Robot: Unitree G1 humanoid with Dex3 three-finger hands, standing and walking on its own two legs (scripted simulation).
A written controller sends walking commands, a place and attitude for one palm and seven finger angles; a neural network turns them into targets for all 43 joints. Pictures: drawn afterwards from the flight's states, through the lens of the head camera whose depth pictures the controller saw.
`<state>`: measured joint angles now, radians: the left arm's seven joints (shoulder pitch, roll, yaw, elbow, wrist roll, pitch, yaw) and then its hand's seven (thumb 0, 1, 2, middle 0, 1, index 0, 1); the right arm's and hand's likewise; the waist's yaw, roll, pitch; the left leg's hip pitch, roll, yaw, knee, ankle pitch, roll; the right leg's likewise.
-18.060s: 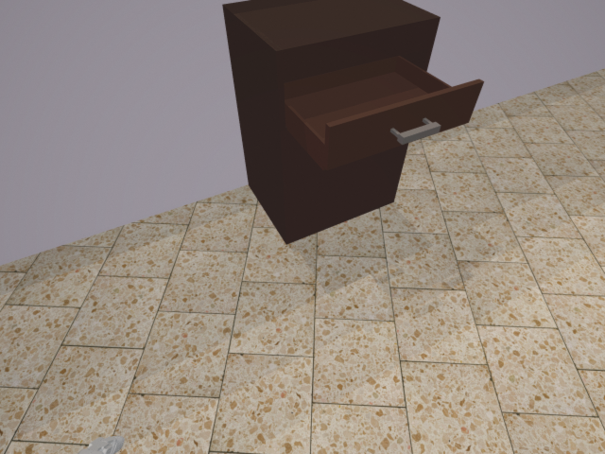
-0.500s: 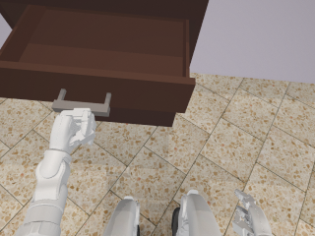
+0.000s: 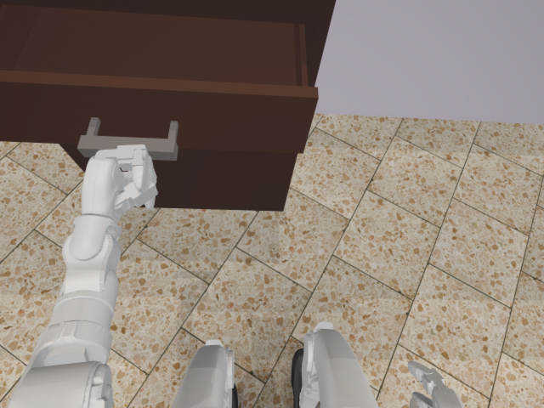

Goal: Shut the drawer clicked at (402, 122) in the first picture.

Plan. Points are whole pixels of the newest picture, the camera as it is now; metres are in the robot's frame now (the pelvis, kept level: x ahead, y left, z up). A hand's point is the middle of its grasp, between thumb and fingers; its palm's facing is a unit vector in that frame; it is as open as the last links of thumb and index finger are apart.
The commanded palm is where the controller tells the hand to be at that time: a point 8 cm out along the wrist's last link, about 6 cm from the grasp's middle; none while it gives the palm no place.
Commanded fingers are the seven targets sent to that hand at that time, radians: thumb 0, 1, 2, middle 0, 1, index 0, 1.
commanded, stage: push the drawer shut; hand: left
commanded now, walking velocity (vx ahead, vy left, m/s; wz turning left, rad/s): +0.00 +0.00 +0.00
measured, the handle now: (132, 136) +0.50 +0.20 +0.02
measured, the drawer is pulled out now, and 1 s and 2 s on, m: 0.14 0.03 0.00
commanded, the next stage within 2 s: pull the fist back off the drawer in 1.64 s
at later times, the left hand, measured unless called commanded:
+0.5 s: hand (156, 153) +0.48 +0.17 +0.01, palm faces -0.05 -1.00 -0.06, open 3.2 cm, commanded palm +0.47 +0.21 +0.02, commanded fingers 0.00 0.90 0.90 -1.40 -1.60 -1.40 -1.60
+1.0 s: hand (162, 119) +0.54 +0.16 +0.02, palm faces -0.04 -1.00 -0.04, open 3.4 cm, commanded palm +0.53 +0.20 +0.02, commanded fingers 0.00 0.90 0.90 -1.40 -1.60 -1.40 -1.60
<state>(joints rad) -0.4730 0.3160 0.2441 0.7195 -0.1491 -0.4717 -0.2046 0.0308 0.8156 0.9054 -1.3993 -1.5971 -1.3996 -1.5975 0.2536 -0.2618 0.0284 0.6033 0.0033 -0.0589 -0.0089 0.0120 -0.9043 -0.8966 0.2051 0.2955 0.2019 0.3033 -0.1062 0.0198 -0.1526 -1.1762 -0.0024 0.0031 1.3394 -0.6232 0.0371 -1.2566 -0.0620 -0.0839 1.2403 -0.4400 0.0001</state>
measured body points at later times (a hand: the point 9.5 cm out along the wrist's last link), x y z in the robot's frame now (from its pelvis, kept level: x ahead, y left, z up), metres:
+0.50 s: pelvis +0.00 -0.01 -0.01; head +0.17 +0.01 +0.41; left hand +0.47 +0.22 +0.02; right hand +0.07 -0.27 -0.12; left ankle +0.00 +0.09 -0.61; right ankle +0.07 -0.13 -0.61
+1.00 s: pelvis -0.01 +0.00 -0.02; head +0.18 +0.02 +0.39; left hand +0.53 +0.22 +0.02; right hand +0.00 -0.27 -0.12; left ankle +0.00 +0.09 -0.61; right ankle +0.07 -0.13 -0.61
